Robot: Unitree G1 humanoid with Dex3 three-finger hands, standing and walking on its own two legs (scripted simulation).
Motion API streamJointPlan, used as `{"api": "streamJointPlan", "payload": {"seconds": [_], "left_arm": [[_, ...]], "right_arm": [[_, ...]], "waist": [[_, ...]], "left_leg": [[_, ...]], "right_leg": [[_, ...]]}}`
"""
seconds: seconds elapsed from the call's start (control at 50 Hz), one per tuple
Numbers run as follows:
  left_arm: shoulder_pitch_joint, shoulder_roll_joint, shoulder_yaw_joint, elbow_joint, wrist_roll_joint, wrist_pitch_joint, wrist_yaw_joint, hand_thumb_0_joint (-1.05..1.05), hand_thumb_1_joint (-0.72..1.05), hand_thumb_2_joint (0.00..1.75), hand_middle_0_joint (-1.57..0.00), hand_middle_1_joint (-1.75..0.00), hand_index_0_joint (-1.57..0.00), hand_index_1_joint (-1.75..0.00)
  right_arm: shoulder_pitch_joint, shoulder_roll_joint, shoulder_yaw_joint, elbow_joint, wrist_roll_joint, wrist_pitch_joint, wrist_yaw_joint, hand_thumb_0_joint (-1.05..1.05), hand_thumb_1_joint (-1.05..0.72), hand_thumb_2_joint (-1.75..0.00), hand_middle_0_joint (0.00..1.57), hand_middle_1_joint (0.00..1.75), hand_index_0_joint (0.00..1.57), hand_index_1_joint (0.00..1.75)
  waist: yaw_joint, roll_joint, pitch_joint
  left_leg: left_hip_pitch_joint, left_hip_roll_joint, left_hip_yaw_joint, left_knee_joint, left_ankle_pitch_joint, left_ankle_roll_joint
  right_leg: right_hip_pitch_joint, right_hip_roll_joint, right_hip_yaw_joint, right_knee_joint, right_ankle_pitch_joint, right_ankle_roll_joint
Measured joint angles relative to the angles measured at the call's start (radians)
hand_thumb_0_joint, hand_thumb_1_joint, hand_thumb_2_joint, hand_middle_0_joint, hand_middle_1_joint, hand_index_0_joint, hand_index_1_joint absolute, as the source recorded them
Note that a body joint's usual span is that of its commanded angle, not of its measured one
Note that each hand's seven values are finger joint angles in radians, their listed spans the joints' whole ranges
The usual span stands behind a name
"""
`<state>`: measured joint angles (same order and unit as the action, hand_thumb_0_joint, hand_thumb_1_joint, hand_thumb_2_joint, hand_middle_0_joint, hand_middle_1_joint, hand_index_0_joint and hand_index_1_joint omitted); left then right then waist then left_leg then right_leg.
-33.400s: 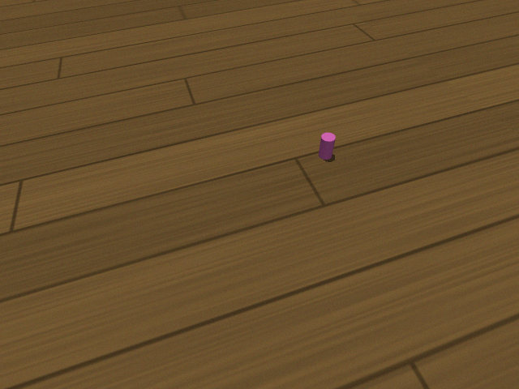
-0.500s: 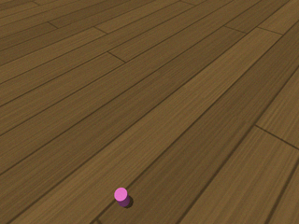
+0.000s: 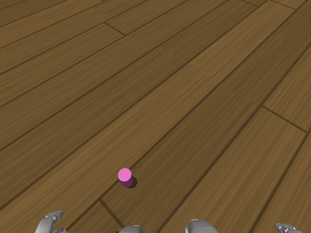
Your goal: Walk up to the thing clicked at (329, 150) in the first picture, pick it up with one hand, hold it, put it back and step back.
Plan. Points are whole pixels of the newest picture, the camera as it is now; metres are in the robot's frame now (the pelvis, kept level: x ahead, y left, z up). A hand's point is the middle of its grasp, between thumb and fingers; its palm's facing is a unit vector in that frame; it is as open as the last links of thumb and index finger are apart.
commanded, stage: step back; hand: left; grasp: from the side
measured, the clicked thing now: (126, 177) +0.44 +0.18 -0.69
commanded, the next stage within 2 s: none
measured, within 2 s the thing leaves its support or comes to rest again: neither
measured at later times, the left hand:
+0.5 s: hand out of the picture +0.00 +0.25 -0.14, palm faces -0.08 -0.92 -0.38, open 7.4 cm
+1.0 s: hand out of the picture -0.14 +0.27 -0.15, palm faces -0.07 -0.93 -0.37, open 7.4 cm
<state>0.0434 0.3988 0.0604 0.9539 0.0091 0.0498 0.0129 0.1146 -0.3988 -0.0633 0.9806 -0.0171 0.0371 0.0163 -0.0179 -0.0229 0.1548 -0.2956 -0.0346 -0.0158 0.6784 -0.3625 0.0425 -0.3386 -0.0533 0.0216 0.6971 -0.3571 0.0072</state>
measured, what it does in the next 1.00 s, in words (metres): walks backwards: right foot, then left foot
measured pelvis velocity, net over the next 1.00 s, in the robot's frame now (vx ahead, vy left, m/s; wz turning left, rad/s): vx -0.26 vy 0.01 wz -0.09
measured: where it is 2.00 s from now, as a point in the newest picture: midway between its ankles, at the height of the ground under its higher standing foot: outside the picture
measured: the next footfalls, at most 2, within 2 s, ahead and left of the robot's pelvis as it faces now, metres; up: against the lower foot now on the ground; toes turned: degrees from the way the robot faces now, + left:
right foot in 0.40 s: -0.07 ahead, -0.13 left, +0.00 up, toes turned -1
left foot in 0.70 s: -0.15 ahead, +0.12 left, +0.00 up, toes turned -4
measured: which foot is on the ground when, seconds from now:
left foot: down 0.00-0.42, up 0.44-0.68, down 0.70-1.00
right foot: up 0.00-0.38, down 0.40-0.72, up 0.74-1.00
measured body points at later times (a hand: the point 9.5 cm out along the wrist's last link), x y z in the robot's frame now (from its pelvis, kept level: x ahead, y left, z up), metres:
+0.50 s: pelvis -0.11 -0.01 +0.00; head -0.07 -0.02 +0.45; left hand +0.00 +0.30 -0.11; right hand -0.03 -0.32 -0.12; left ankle -0.06 +0.11 -0.67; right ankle -0.11 -0.13 -0.72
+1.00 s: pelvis -0.26 +0.01 +0.01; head -0.20 +0.03 +0.45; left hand -0.14 +0.32 -0.12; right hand -0.16 -0.31 -0.09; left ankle -0.19 +0.12 -0.72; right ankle -0.31 -0.14 -0.66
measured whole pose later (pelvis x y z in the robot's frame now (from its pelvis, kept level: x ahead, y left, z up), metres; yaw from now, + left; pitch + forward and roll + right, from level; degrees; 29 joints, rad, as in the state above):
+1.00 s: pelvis -0.26 +0.01 +0.01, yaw -5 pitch -2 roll -1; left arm 0.17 0.40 0.09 0.82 0.01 0.07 0.01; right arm 0.13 -0.36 -0.04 0.82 -0.04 0.01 -0.02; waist 0.01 -0.03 0.18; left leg -0.34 0.03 0.00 0.60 -0.22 0.02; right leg -0.37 0.08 0.14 1.06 -0.51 0.02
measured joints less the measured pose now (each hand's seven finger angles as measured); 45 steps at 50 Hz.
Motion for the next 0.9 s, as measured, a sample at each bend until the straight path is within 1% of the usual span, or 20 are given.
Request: {"api": "streamJointPlan", "payload": {"seconds": [0.06, 0.1, 0.14, 0.2, 0.26, 0.34, 0.38, 0.42, 0.44, 0.48, 0.52, 0.56, 0.6, 0.66, 0.7, 0.74, 0.78, 0.8, 0.84, 0.9], "left_arm": [[-0.031, 0.014, 0.006, -0.029, -0.005, 0.012, 0.021, 0.01, 0.91, 0.90, -0.20, -0.30, -0.20, -0.30], [-0.029, 0.015, 0.002, -0.043, -0.009, 0.011, 0.025, 0.01, 0.91, 0.90, -0.20, -0.30, -0.20, -0.30], [-0.014, 0.010, -0.001, -0.055, -0.008, 0.008, 0.021, 0.01, 0.91, 0.90, -0.20, -0.30, -0.20, -0.30], [0.021, -0.002, 0.000, -0.067, -0.003, 0.007, 0.014, 0.01, 0.91, 0.90, -0.20, -0.30, -0.20, -0.30], [0.050, -0.010, 0.003, -0.074, 0.000, 0.008, 0.007, 0.01, 0.91, 0.90, -0.20, -0.30, -0.20, -0.30], [0.073, -0.018, 0.009, -0.077, 0.003, 0.003, -0.004, 0.01, 0.91, 0.90, -0.20, -0.30, -0.20, -0.30], [0.089, -0.020, 0.013, -0.076, 0.007, -0.005, -0.009, 0.01, 0.91, 0.90, -0.21, -0.30, -0.20, -0.30], [0.100, -0.037, 0.017, -0.070, 0.016, -0.013, -0.012, 0.01, 0.91, 0.90, -0.20, -0.30, -0.20, -0.30], [0.110, -0.042, 0.015, -0.071, 0.018, -0.014, -0.016, 0.01, 0.91, 0.90, -0.20, -0.30, -0.20, -0.30], [0.129, -0.045, 0.011, -0.081, 0.021, -0.013, -0.021, 0.01, 0.91, 0.90, -0.21, -0.30, -0.20, -0.30], [0.137, -0.053, 0.010, -0.088, 0.020, -0.010, -0.015, 0.01, 0.91, 0.90, -0.21, -0.30, -0.20, -0.30], [0.136, -0.055, 0.012, -0.098, 0.021, -0.006, -0.010, 0.01, 0.91, 0.90, -0.21, -0.30, -0.20, -0.30], [0.126, -0.051, 0.013, -0.117, 0.024, -0.004, -0.006, 0.01, 0.90, 0.90, -0.21, -0.30, -0.20, -0.30], [0.104, -0.038, 0.012, -0.154, 0.026, -0.008, -0.002, 0.01, 0.90, 0.90, -0.21, -0.30, -0.20, -0.30], [0.087, -0.025, 0.008, -0.176, 0.018, -0.005, -0.004, 0.01, 0.90, 0.90, -0.21, -0.30, -0.20, -0.30], [0.067, -0.005, 0.012, -0.181, 0.010, 0.003, -0.004, 0.01, 0.91, 0.90, -0.21, -0.30, -0.20, -0.30], [0.065, -0.006, 0.015, -0.164, 0.008, 0.015, 0.004, 0.01, 0.91, 0.90, -0.21, -0.30, -0.20, -0.30], [0.067, -0.005, 0.017, -0.155, 0.006, 0.020, 0.007, 0.01, 0.91, 0.90, -0.21, -0.30, -0.20, -0.30], [0.076, -0.002, 0.019, -0.144, -0.002, 0.022, 0.007, 0.01, 0.91, 0.90, -0.20, -0.30, -0.20, -0.30], [0.097, -0.001, 0.024, -0.141, -0.001, 0.016, 0.002, 0.01, 0.91, 0.90, -0.20, -0.30, -0.20, -0.30]], "right_arm": [[0.018, 0.025, 0.007, -0.012, -0.010, -0.005, -0.004, 0.00, -0.90, -0.90, 0.21, 0.30, 0.20, 0.30], [0.026, 0.039, 0.011, -0.020, -0.015, -0.001, -0.013, 0.00, -0.90, -0.90, 0.21, 0.30, 0.20, 0.30], [0.028, 0.046, 0.012, -0.037, -0.017, 0.000, -0.023, 0.00, -0.90, -0.90, 0.21, 0.30, 0.20, 0.30], [0.026, 0.052, 0.010, -0.069, -0.014, -0.008, -0.033, 0.00, -0.90, -0.90, 0.21, 0.30, 0.20, 0.30], [0.022, 0.055, 0.014, -0.102, -0.013, -0.017, -0.036, 0.00, -0.90, -0.90, 0.21, 0.30, 0.20, 0.30], [0.015, 0.046, 0.022, -0.128, -0.013, -0.014, -0.031, 0.00, -0.90, -0.90, 0.21, 0.30, 0.20, 0.30], [0.011, 0.039, 0.025, -0.132, -0.010, -0.006, -0.027, 0.00, -0.90, -0.90, 0.21, 0.30, 0.20, 0.30], [0.000, 0.023, 0.022, -0.124, -0.004, 0.004, -0.024, 0.00, -0.90, -0.90, 0.21, 0.30, 0.20, 0.30], [0.000, 0.021, 0.019, -0.117, 0.000, 0.010, -0.026, 0.00, -0.90, -0.90, 0.21, 0.30, 0.20, 0.30], [0.004, 0.022, 0.014, -0.103, 0.002, 0.022, -0.029, 0.00, -0.90, -0.90, 0.21, 0.30, 0.20, 0.30], [0.017, 0.013, 0.013, -0.100, 0.010, 0.021, -0.029, 0.00, -0.90, -0.90, 0.21, 0.30, 0.20, 0.30], [0.034, 0.003, 0.015, -0.101, 0.017, 0.013, -0.031, 0.00, -0.90, -0.90, 0.21, 0.30, 0.20, 0.30], [0.052, -0.005, 0.017, -0.103, 0.018, 0.007, -0.033, 0.00, -0.90, -0.90, 0.21, 0.30, 0.20, 0.30], [0.070, -0.011, 0.016, -0.100, 0.011, 0.006, -0.033, 0.00, -0.90, -0.90, 0.21, 0.30, 0.20, 0.30], [0.077, -0.011, 0.014, -0.097, 0.003, -0.001, -0.032, 0.00, -0.90, -0.90, 0.21, 0.30, 0.20, 0.30], [0.065, 0.013, 0.010, -0.086, -0.012, -0.006, -0.030, 0.00, -0.90, -0.90, 0.21, 0.30, 0.20, 0.30], [0.065, 0.025, 0.017, -0.092, -0.019, -0.009, -0.019, 0.00, -0.90, -0.90, 0.21, 0.30, 0.20, 0.30], [0.064, 0.031, 0.021, -0.094, -0.020, -0.013, -0.018, 0.00, -0.90, -0.90, 0.21, 0.30, 0.20, 0.30], [0.061, 0.043, 0.029, -0.099, -0.021, -0.016, -0.022, 0.00, -0.90, -0.90, 0.21, 0.30, 0.20, 0.30], [0.048, 0.048, 0.029, -0.116, -0.019, -0.019, -0.028, 0.00, -0.90, -0.90, 0.21, 0.30, 0.20, 0.30]], "waist": [[-0.002, -0.023, 0.036], [-0.003, -0.029, 0.042], [-0.003, -0.027, 0.046], [-0.006, -0.018, 0.052], [-0.006, -0.011, 0.056], [-0.001, 0.001, 0.052], [0.007, 0.009, 0.039], [0.004, 0.052, 0.037], [0.000, 0.061, 0.030], [0.017, 0.043, 0.017], [0.028, 0.037, 0.007], [0.031, 0.034, -0.002], [0.031, 0.031, -0.006], [0.025, 0.024, -0.002], [0.017, 0.017, 0.005], [0.028, -0.035, 0.035], [0.019, -0.029, 0.035], [0.013, -0.025, 0.032], [0.013, -0.026, 0.023], [0.021, -0.021, 0.019]], "left_leg": [[-0.011, -0.003, 0.001, -0.006, 0.023, 0.008], [-0.010, 0.001, 0.006, -0.041, 0.055, 0.011], [-0.009, 0.006, 0.016, -0.069, 0.080, 0.016], [-0.012, 0.015, 0.033, -0.085, 0.102, 0.021], [-0.029, 0.024, 0.051, -0.075, 0.113, 0.021], [-0.070, 0.038, 0.070, -0.033, 0.119, 0.012], [-0.098, 0.047, 0.079, 0.000, 0.116, 0.002], [-0.121, 0.074, 0.060, 0.034, 0.117, -0.012], [-0.138, 0.061, 0.033, 0.069, 0.049, -0.020], [-0.175, -0.012, -0.031, 0.239, -0.086, -0.033], [-0.194, -0.067, -0.081, 0.394, -0.106, -0.041], [-0.181, -0.089, -0.100, 0.458, -0.109, -0.049], [-0.135, -0.080, -0.098, 0.415, -0.122, -0.056], [-0.034, -0.036, -0.065, 0.208, -0.131, -0.055], [0.047, -0.009, -0.035, 0.004, -0.039, -0.048], [0.063, -0.034, -0.004, -0.037, 0.004, -0.024], [0.043, -0.018, -0.011, -0.025, 0.015, -0.011], [0.038, -0.007, -0.017, -0.034, 0.028, -0.010], [0.032, 0.010, -0.016, -0.068, 0.063, -0.012], [0.012, 0.031, -0.008, -0.093, 0.102, -0.012]], "right_leg": [[-0.075, 0.103, 0.125, 0.243, -0.182, -0.033], [-0.113, 0.149, 0.149, 0.374, -0.190, -0.038], [-0.128, 0.166, 0.146, 0.449, -0.171, -0.029], [-0.104, 0.159, 0.130, 0.452, -0.167, -0.006], [-0.057, 0.135, 0.115, 0.363, -0.168, 0.006], [0.021, 0.095, 0.074, 0.168, -0.135, 0.000], [0.075, 0.082, 0.050, 0.027, -0.060, -0.015], [0.095, 0.105, 0.027, -0.024, -0.022, -0.016], [0.089, 0.106, 0.017, -0.019, -0.018, -0.018], [0.075, 0.083, 0.030, -0.015, -0.006, -0.026], [0.070, 0.067, 0.038, -0.043, 0.025, -0.025], [0.057, 0.054, 0.038, -0.068, 0.055, -0.021], [0.037, 0.045, 0.031, -0.080, 0.077, -0.017], [0.000, 0.033, 0.009, -0.069, 0.097, -0.004], [-0.035, 0.024, -0.006, -0.030, 0.095, 0.007], [-0.064, 0.008, 0.031, 0.026, 0.072, 0.001], [-0.099, 0.077, 0.086, 0.166, -0.098, -0.013], [-0.117, 0.114, 0.110, 0.257, -0.138, -0.019], [-0.141, 0.161, 0.137, 0.406, -0.151, -0.027], [-0.127, 0.175, 0.138, 0.494, -0.142, -0.012]]}}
